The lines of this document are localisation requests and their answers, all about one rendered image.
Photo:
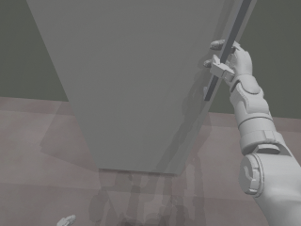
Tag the fridge door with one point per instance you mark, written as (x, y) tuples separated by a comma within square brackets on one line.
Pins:
[(133, 73)]

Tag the handle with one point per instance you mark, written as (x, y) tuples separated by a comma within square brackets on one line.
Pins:
[(235, 25)]

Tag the robot left hand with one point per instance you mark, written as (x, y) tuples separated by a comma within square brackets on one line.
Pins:
[(68, 221)]

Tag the robot right hand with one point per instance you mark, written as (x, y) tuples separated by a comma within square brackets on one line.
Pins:
[(239, 64)]

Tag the right robot upper arm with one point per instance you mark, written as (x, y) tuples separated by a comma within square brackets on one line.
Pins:
[(274, 182)]

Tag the robot right forearm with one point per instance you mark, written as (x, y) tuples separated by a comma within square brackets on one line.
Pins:
[(254, 121)]

